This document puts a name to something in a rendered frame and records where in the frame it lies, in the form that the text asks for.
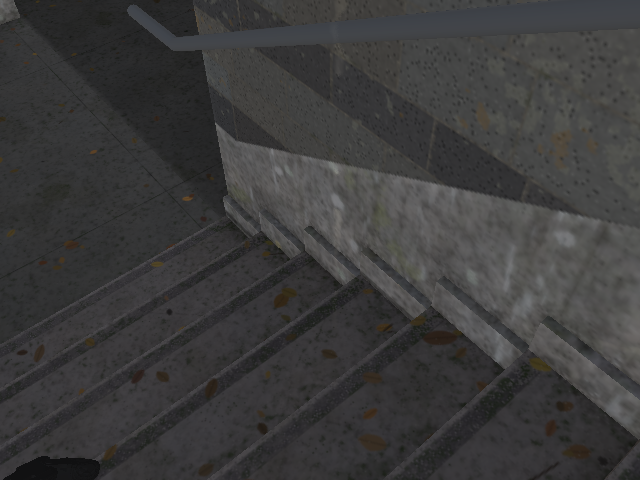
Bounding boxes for stairs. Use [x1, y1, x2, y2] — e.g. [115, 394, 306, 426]
[0, 216, 640, 480]

